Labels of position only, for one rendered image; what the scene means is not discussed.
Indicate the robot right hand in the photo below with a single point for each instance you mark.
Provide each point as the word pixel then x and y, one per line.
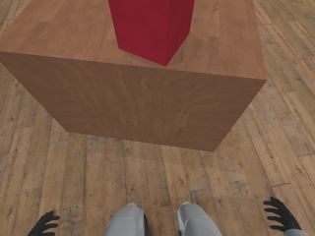
pixel 286 218

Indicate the robot right thigh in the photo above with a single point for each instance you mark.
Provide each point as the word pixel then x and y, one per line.
pixel 193 221

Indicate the robot left hand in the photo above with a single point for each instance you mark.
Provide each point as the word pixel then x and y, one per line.
pixel 41 226

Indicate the pedestal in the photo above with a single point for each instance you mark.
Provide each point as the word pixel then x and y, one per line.
pixel 65 54

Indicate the robot thigh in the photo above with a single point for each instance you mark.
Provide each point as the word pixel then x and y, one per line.
pixel 193 221
pixel 127 221

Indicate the robot left thigh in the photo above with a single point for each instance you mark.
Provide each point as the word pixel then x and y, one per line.
pixel 127 221

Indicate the carton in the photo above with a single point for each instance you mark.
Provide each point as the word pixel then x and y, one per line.
pixel 151 29

